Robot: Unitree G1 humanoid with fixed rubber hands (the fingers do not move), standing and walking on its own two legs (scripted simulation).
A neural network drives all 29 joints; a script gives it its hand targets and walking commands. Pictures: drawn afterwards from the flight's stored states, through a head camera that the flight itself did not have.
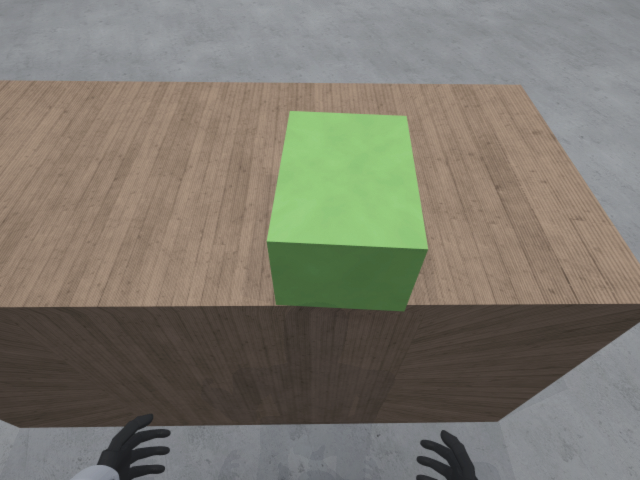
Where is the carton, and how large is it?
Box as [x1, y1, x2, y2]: [267, 111, 427, 310]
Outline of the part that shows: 290,111 267,236 267,246 276,304 404,310 427,250 406,116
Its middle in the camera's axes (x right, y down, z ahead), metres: +0.04 -0.05 +0.62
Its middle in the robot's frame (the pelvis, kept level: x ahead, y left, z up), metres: +0.51 -0.01 +0.02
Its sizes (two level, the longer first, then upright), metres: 0.287 0.199 0.157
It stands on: a pedestal, 0.72 m high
